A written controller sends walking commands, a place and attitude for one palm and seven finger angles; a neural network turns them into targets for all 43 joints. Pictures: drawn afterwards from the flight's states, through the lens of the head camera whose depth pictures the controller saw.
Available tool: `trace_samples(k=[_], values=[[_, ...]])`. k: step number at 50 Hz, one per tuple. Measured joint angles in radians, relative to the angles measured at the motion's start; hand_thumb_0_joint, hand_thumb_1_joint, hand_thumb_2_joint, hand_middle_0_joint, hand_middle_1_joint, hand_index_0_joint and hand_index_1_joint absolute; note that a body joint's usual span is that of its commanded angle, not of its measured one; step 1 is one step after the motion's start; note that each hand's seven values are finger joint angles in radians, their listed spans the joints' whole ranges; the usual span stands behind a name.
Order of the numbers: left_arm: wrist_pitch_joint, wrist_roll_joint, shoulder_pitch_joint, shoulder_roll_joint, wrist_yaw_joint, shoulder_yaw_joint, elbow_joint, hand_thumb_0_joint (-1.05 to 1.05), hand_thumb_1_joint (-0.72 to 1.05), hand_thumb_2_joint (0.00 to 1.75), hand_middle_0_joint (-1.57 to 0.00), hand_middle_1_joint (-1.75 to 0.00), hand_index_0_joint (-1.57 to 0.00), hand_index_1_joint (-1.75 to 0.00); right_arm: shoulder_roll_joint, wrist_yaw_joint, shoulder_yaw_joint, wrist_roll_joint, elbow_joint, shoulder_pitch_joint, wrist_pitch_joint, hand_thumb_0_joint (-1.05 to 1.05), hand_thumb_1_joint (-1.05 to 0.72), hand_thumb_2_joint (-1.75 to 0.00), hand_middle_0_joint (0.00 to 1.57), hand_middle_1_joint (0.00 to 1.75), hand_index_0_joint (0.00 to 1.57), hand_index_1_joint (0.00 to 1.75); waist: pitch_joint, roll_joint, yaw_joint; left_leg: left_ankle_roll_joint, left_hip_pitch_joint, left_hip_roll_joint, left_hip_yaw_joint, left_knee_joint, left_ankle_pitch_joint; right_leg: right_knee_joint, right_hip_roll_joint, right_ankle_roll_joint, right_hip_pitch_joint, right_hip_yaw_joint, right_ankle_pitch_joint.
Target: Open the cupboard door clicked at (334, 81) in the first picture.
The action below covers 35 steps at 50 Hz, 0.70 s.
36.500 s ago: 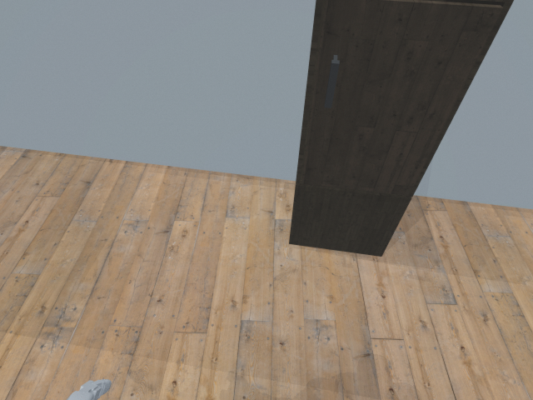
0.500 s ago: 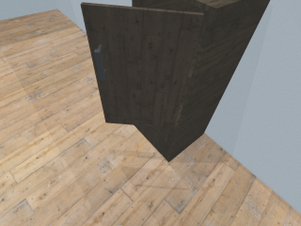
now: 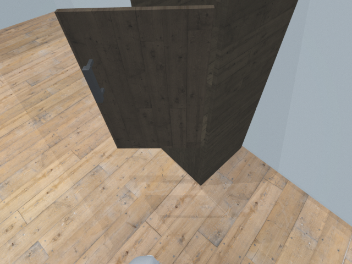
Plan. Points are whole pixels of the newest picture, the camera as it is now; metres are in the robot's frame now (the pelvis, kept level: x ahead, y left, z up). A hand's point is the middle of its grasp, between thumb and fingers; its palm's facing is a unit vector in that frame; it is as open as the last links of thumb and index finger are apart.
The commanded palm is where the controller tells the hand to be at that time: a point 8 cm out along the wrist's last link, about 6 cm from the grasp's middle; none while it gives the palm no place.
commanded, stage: come to a stop and stand still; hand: left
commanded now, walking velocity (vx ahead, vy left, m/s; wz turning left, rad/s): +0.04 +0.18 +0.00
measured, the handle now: (95, 81) +0.58 +0.27 +0.07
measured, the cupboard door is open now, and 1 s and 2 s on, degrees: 46 46 46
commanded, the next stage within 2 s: look again from close up in 1.18 s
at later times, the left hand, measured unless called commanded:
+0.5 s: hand out of the picture -0.01 +0.21 -0.17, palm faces +0.06 -0.98 -0.17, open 7.4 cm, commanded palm none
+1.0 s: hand out of the picture +0.02 +0.21 -0.17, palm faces +0.02 -0.99 -0.17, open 7.3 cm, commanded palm none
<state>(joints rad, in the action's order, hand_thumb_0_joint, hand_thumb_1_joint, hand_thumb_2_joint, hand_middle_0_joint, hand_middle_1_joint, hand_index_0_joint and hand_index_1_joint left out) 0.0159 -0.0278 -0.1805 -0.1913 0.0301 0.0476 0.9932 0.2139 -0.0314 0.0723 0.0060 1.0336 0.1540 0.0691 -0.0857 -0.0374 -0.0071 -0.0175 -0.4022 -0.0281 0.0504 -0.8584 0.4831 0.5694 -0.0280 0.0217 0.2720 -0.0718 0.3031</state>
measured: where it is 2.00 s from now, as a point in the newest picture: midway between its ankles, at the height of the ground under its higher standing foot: outside the picture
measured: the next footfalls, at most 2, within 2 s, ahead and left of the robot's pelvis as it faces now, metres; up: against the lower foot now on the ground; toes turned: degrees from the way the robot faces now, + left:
left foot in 0.26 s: -0.01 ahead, +0.13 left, +0.00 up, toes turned +3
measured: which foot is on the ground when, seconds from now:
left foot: up 0.00-0.24, down 0.26-1.00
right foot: down 0.00-1.00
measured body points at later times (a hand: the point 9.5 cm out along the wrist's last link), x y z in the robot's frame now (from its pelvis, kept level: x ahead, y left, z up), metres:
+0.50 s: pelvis -0.01 +0.04 +0.01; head +0.00 +0.06 +0.46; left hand -0.01 +0.27 -0.16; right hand +0.02 -0.19 -0.14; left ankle -0.05 +0.13 -0.73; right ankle +0.00 -0.11 -0.73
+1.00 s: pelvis +0.02 +0.04 +0.01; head +0.04 +0.05 +0.46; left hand +0.02 +0.26 -0.16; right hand -0.01 -0.17 -0.15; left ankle -0.05 +0.13 -0.73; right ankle +0.00 -0.11 -0.73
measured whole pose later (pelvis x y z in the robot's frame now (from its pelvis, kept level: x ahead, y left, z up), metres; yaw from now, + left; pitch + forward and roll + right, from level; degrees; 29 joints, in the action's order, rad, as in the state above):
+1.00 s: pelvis +0.02 +0.04 +0.01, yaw -1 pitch +0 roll +0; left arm 0.00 -0.01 -0.25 -0.15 0.04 0.01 1.15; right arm 0.10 -0.05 -0.01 0.01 1.15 0.30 -0.01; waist -0.04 0.02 0.00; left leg 0.03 -0.08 0.01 0.08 -0.40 0.31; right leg 0.42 -0.06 -0.04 0.18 -0.05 0.24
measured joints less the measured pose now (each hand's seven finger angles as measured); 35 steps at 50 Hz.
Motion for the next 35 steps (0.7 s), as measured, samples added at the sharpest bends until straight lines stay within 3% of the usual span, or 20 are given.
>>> trace_samples(k=[2, 5, 10, 13, 18, 35], values=[[-0.004, 0.002, 0.003, 0.010, 0.003, -0.006, 0.001, 0.00, 0.91, 0.90, -0.20, -0.30, -0.20, -0.29, 0.006, 0.004, 0.000, -0.001, 0.005, 0.001, 0.007, 0.00, -0.91, -0.89, 0.20, 0.30, 0.20, 0.30, -0.001, 0.003, -0.001, -0.009, -0.017, 0.019, -0.017, -0.099, 0.006, -0.026, -0.002, 0.002, -0.009, 0.002, -0.021], [-0.008, 0.003, 0.004, 0.020, 0.002, -0.013, 0.002, 0.00, 0.91, 0.90, -0.20, -0.30, -0.20, -0.29, 0.003, 0.012, -0.005, -0.002, 0.010, 0.013, 0.006, 0.00, -0.91, -0.89, 0.20, 0.30, 0.20, 0.30, 0.006, 0.018, -0.002, -0.022, 0.006, 0.026, -0.025, -0.094, -0.016, -0.064, -0.007, 0.004, -0.019, -0.001, -0.046], [-0.018, 0.001, 0.005, 0.025, -0.001, -0.012, 0.007, 0.00, 0.91, 0.90, -0.20, -0.30, -0.20, -0.30, -0.018, 0.020, -0.019, -0.001, 0.016, 0.034, -0.009, 0.00, -0.91, -0.89, 0.20, 0.30, 0.20, 0.30, 0.016, 0.053, 0.014, -0.025, 0.115, 0.021, -0.017, 0.143, -0.046, -0.086, -0.019, -0.004, -0.017, -0.007, -0.066], [-0.016, 0.009, -0.001, 0.022, -0.005, -0.011, 0.022, 0.00, 0.91, 0.90, -0.20, -0.30, -0.21, -0.30, -0.024, 0.018, -0.029, 0.001, 0.016, 0.049, -0.033, 0.00, -0.91, -0.89, 0.20, 0.30, 0.20, 0.30, 0.024, 0.050, 0.013, -0.011, 0.206, 0.009, -0.021, 0.363, -0.185, -0.053, -0.015, -0.021, 0.002, -0.018, -0.054], [0.006, 0.013, -0.020, 0.005, -0.009, -0.010, 0.069, 0.00, 0.91, 0.90, -0.20, -0.30, -0.20, -0.29, -0.063, 0.009, -0.052, 0.011, 0.043, 0.068, -0.043, 0.00, -0.91, -0.89, 0.20, 0.30, 0.20, 0.30, 0.040, 0.081, 0.031, 0.033, 0.232, 0.023, -0.006, 0.384, -0.182, -0.099, -0.027, -0.043, -0.032, -0.004, -0.080], [-0.008, 0.015, -0.095, 0.025, -0.004, -0.038, 0.164, 0.00, 0.91, 0.90, -0.20, -0.30, -0.20, -0.29, -0.076, -0.008, -0.076, 0.001, 0.085, 0.117, -0.075, 0.00, -0.92, -0.89, 0.20, 0.30, 0.20, 0.30, 0.048, 0.069, 0.022, 0.058, 0.298, 0.049, 0.024, 0.471, -0.199, -0.168, -0.045, -0.071, -0.080, 0.026, -0.098]])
